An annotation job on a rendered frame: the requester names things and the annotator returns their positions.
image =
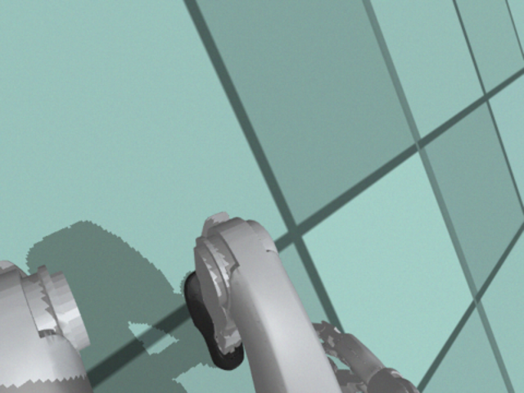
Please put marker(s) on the right robot hand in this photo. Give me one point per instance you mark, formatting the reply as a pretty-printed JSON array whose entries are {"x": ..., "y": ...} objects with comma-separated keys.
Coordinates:
[{"x": 351, "y": 352}]

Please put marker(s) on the right robot foot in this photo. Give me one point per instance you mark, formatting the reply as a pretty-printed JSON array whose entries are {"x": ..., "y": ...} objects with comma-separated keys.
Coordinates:
[{"x": 203, "y": 321}]

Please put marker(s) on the right robot arm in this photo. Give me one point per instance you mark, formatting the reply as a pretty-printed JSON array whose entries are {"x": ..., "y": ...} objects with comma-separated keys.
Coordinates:
[{"x": 389, "y": 380}]

